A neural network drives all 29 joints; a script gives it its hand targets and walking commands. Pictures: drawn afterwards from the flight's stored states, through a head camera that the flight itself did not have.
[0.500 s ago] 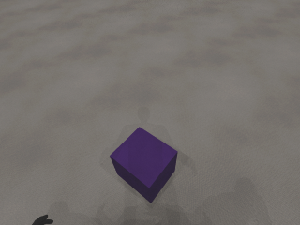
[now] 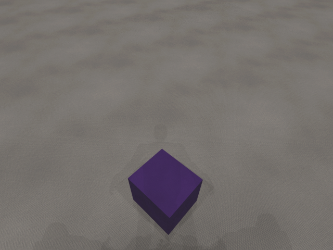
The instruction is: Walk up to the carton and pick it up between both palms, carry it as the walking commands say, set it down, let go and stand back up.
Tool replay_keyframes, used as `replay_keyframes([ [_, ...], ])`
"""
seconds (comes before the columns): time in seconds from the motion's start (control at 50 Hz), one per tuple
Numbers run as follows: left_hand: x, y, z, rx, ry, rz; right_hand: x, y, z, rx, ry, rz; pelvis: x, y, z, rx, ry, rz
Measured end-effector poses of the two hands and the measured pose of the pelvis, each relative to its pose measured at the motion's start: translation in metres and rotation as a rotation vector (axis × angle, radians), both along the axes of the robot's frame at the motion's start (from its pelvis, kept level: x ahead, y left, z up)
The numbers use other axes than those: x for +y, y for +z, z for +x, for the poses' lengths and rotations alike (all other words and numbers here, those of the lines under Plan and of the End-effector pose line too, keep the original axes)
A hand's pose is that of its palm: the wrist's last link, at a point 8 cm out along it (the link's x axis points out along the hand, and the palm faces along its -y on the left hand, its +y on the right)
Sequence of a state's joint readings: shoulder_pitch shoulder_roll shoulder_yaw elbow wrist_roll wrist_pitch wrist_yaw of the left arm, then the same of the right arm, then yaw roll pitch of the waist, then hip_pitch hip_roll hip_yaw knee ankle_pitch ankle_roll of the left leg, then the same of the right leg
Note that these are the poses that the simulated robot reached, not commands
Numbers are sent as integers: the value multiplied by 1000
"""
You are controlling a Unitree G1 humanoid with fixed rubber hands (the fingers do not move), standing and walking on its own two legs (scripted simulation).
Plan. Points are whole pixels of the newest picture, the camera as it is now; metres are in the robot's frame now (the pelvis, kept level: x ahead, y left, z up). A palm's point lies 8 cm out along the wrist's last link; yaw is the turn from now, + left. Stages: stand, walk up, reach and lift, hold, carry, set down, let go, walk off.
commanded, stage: walk up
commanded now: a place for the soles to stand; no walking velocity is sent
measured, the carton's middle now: (165, 190) +0.58 +0.01 -0.64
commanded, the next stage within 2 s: none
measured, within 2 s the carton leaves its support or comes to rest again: neither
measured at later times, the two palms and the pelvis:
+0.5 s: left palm out of the picture +0.04 +0.39 -0.06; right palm out of the picture +0.14 -0.32 -0.09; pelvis +0.02 +0.03 +0.00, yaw -6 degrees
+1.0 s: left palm out of the picture +0.31 +0.49 -0.06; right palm out of the picture +0.10 -0.19 -0.13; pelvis +0.12 +0.16 -0.03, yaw -21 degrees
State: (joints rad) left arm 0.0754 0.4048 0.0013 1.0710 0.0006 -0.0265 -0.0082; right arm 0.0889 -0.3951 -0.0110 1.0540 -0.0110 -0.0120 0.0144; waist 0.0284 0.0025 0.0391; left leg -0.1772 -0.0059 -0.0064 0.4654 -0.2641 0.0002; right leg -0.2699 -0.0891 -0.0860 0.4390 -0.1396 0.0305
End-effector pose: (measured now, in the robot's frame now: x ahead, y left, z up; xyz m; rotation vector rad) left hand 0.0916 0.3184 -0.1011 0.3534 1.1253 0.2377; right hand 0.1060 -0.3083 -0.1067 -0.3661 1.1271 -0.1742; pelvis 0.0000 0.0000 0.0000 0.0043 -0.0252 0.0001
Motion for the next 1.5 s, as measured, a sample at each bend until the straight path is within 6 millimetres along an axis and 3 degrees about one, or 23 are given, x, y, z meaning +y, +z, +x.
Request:
replay_keyframes([
  [0.14, -1, 4, -12, 40, 32, 11, 4, -1, 18, -3, 9, 23, -3, 4, 5, -1, 9, 1],
  [0.34, -3, 12, -9, 31, 21, 49, -6, -2, 30, -14, 7, 40, -7, 5, 10, 5, -6, -3],
  [0.4, 17, 21, -31, 102, -7, 120, -14, 8, 39, -83, 2, 38, 2, 4, 11, 13, -62, -9],
  [0.46, 49, 34, -47, 169, -6, 195, -17, 14, 37, -101, -20, 33, 15, 3, 15, 18, -83, -7],
  [0.54, 96, 46, -39, 182, -34, 273, -8, 16, 29, -84, -47, 19, 39, -2, 23, 19, -114, -13],
  [0.6, 131, 46, -10, 160, -78, 310, 11, 14, 24, -92, -81, 4, 65, -9, 33, 22, -137, -22],
  [0.66, 157, 35, 40, 98, -139, 331, 32, 7, 6, -94, -129, -28, 90, -22, 43, 17, -162, -21],
  [0.76, 142, 35, 127, 2, -278, 267, 71, 8, -30, -77, -262, -4, 111, -12, 64, 21, -228, -14],
  [0.86, 131, 40, 189, -65, -388, 252, 87, -3, -44, -53, -334, -5, 126, -16, 91, 27, -284, -2],
  [0.94, 150, 38, 210, -87, -411, 313, 101, -22, -30, -38, -358, -4, 142, -30, 108, 11, -341, -22],
  [1.12, 220, 52, 249, -57, -431, 361, 162, -21, 35, -92, -341, 12, 209, -27, 159, 4, -412, -6],
  [1.2, 263, 40, 286, -36, -483, 377, 194, -21, 62, -135, -369, -18, 252, -39, 183, 14, -454, 8],
  [1.26, 290, 20, 327, -51, -513, 371, 225, -26, 67, -144, -400, -58, 286, -54, 198, 3, -478, 22],
  [1.38, 278, 4, 384, -84, -598, 235, 289, -15, 54, -124, -519, -50, 319, -41, 221, 20, -534, -18],
  [1.5, 251, -7, 419, -70, -700, 113, 316, 2, 20, -65, -590, -126, 336, -33, 237, 19, -590, -15],
])
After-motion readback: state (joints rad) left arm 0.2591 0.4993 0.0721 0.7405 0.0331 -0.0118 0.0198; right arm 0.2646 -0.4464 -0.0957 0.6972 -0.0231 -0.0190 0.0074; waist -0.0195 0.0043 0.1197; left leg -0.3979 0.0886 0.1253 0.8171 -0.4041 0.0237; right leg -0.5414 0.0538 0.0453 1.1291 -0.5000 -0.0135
